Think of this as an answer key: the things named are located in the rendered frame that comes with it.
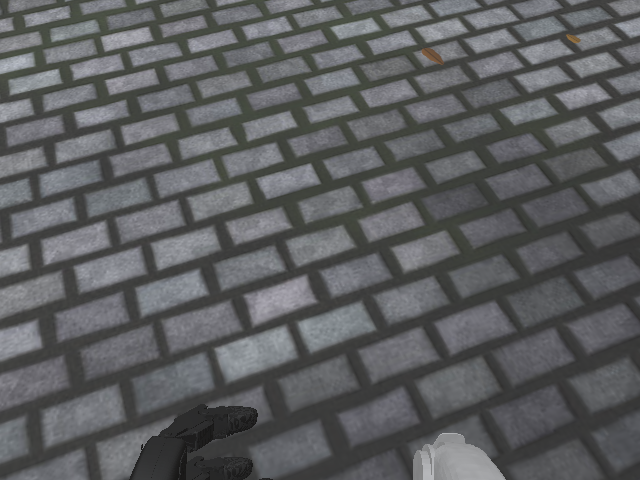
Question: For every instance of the robot right shin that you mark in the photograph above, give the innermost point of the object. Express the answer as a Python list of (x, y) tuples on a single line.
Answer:
[(449, 437)]

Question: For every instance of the left robot hand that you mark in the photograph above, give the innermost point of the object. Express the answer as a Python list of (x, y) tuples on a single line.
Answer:
[(164, 457)]

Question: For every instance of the robot right thigh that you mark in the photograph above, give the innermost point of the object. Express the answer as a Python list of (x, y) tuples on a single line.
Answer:
[(454, 461)]

